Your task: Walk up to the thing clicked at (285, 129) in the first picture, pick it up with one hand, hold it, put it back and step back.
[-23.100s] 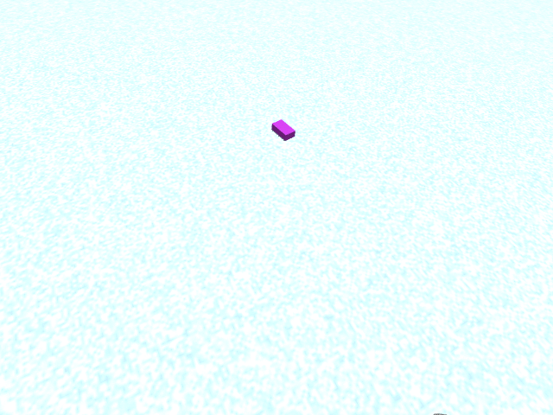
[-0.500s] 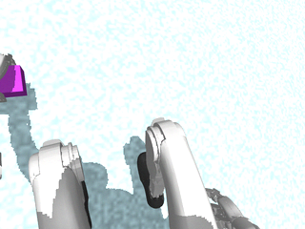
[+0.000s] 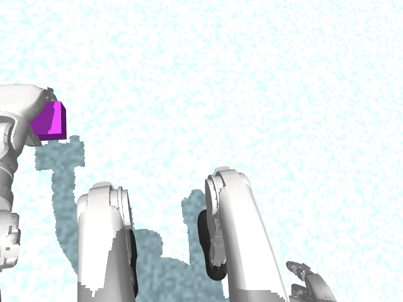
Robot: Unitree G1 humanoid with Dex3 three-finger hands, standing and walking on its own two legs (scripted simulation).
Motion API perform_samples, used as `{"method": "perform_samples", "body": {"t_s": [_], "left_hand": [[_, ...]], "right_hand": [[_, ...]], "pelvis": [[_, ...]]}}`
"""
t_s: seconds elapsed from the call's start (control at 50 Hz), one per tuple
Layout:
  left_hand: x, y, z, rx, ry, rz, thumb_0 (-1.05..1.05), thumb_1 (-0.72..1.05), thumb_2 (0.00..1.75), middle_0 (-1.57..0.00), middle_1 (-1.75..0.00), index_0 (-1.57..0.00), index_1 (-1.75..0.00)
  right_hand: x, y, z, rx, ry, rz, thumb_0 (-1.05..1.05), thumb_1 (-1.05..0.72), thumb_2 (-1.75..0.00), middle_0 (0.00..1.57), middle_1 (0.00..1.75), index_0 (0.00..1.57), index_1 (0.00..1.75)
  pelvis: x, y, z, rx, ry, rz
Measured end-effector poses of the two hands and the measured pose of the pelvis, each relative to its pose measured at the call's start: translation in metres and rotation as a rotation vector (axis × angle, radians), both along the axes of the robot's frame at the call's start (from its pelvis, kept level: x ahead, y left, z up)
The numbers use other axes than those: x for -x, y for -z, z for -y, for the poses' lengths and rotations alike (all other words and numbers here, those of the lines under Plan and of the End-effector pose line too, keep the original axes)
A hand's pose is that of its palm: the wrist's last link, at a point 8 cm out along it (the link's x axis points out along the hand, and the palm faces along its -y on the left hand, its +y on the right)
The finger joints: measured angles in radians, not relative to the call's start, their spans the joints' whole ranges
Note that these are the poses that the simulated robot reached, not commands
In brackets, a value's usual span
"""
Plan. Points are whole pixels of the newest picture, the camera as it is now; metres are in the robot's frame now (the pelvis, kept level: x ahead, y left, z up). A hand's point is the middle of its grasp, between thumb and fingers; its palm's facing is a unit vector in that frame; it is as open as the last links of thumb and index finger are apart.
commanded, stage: lift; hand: left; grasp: from above
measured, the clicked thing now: (29, 122) +0.46 +0.30 -0.16
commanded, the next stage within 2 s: hold in 1.30 s
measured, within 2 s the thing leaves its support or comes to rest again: neither
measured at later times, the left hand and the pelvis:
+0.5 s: hand out of the picture +0.38 +0.28 +0.06, palm faces -0.44 -0.08 -0.89, open 9.9 cm; pelvis +0.01 +0.00 +0.15, yaw +3 degrees
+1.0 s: hand out of the picture +0.35 +0.25 +0.23, palm faces -0.45 -0.08 -0.89, open 9.9 cm; pelvis +0.04 +0.00 +0.30, yaw +4 degrees
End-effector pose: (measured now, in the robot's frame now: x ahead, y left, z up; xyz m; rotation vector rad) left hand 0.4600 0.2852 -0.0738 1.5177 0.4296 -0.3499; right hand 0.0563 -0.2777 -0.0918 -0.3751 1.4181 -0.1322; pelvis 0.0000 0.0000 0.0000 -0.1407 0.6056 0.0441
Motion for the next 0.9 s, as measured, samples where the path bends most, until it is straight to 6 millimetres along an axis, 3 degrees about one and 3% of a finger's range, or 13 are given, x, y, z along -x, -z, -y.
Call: {"method": "perform_samples", "body": {"t_s": [0.18,0.38,0.7,0.9], "left_hand": [[0.025,-0.062,-0.008,0.01,-0.006,0.026,0.01,0.09,0.41,-0.71,-0.44,-0.7,-0.45],[0.058,-0.141,-0.002,0.026,-0.021,0.036,0.01,0.09,0.4,-0.71,-0.44,-0.7,-0.44],[0.099,-0.281,0.015,0.036,-0.04,0.044,0.01,0.07,0.41,-0.74,-0.41,-0.73,-0.41],[0.102,-0.338,0.026,0.034,-0.048,0.027,0.01,0.06,0.42,-0.75,-0.4,-0.73,-0.41]], "right_hand": [[-0.043,-0.034,-0.01,-0.016,-0.016,0.124,0.0,-0.92,-0.91,0.21,0.3,0.2,0.3],[-0.077,-0.091,-0.022,-0.042,-0.01,0.233,0.0,-0.91,-0.91,0.21,0.3,0.2,0.3],[-0.094,-0.209,-0.03,-0.059,0.046,0.343,0.01,-0.91,-0.9,0.21,0.3,0.2,0.3],[-0.098,-0.269,-0.023,-0.05,0.07,0.385,0.01,-0.91,-0.91,0.21,0.3,0.2,0.3]], "pelvis": [[0.0,-0.042,-0.004,-0.009,-0.013,0.009],[-0.003,-0.104,-0.004,-0.033,-0.024,0.06],[-0.02,-0.225,-0.002,-0.083,-0.029,0.216],[-0.037,-0.283,0.0,-0.104,-0.029,0.305]]}}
